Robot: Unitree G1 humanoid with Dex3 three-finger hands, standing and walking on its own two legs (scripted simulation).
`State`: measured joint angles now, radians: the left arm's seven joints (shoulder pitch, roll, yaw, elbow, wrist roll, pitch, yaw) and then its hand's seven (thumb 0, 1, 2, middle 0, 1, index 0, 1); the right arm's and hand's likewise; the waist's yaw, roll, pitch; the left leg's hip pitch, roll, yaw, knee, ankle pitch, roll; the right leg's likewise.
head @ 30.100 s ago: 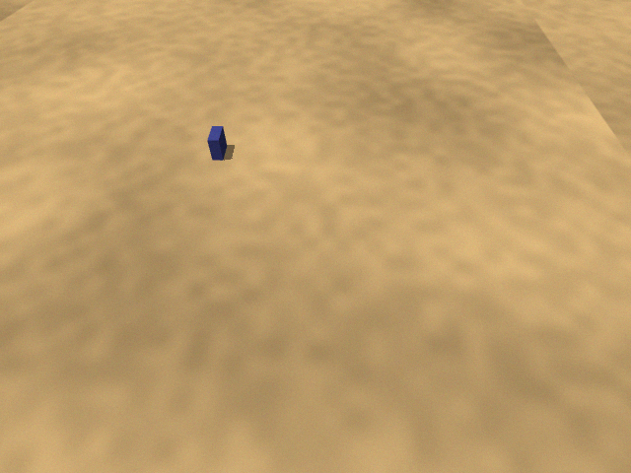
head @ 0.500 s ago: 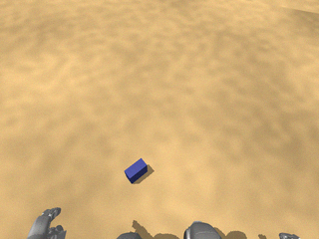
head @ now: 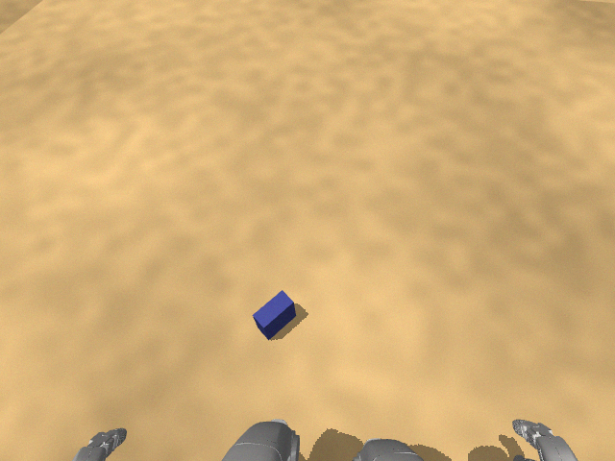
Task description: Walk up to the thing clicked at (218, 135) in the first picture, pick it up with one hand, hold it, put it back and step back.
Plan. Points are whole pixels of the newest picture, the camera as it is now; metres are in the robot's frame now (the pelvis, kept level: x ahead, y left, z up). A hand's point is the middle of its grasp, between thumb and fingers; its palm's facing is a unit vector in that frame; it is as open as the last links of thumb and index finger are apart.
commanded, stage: step back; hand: left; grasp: from the side
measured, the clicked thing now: (275, 315) +0.54 +0.15 -0.70
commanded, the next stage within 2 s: none
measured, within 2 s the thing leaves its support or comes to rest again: neither
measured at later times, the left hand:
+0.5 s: hand out of the picture -0.04 +0.30 -0.15, palm faces +0.04 -0.94 -0.35, open 7.3 cm
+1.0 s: hand out of the picture -0.16 +0.24 -0.12, palm faces +0.03 -0.91 -0.42, open 7.3 cm
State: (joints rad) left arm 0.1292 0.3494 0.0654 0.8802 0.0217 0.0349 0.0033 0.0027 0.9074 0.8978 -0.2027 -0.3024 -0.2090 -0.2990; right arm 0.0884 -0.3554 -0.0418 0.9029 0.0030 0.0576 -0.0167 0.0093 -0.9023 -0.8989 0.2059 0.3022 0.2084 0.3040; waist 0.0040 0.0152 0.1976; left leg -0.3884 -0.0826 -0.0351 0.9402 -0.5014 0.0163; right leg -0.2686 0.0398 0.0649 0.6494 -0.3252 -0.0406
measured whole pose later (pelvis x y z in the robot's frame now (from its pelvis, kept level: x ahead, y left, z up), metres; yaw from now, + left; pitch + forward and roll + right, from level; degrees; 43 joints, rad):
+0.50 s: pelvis -0.13 +0.03 +0.01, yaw +1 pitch -2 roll -1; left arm 0.17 0.41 0.10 0.82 0.01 0.08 0.01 0.00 0.91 0.90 -0.20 -0.30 -0.21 -0.30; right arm 0.15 -0.35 -0.03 0.86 -0.03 0.01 -0.01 0.01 -0.90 -0.90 0.21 0.30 0.21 0.30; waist 0.02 -0.06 0.18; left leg -0.29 0.02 -0.01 0.55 -0.23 0.02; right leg -0.44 0.12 0.19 1.22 -0.47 0.01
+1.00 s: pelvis -0.29 -0.03 +0.00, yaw +2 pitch -2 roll +1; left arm 0.13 0.36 0.09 0.74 0.04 0.05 0.01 0.00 0.90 0.90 -0.20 -0.30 -0.21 -0.30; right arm 0.23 -0.41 -0.05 0.88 -0.01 0.04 -0.04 0.01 -0.90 -0.90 0.20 0.30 0.21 0.30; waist 0.00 0.02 0.16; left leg -0.35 -0.08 -0.08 0.97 -0.51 -0.02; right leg -0.36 -0.01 -0.02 0.63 -0.24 -0.03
